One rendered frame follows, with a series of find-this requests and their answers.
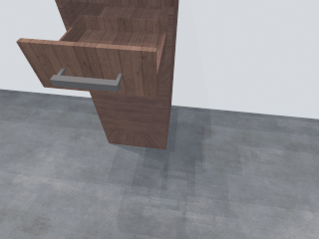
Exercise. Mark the cabinet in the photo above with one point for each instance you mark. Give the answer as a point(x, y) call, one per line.
point(126, 119)

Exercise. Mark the handle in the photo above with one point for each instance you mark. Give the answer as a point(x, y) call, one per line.
point(60, 80)

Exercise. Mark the drawer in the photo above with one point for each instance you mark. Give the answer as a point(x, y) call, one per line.
point(102, 47)

